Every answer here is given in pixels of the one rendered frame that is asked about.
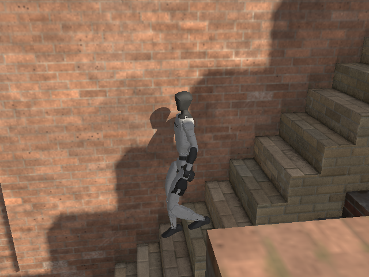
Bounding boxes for stairs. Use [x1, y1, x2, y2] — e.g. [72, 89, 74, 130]
[114, 37, 369, 277]

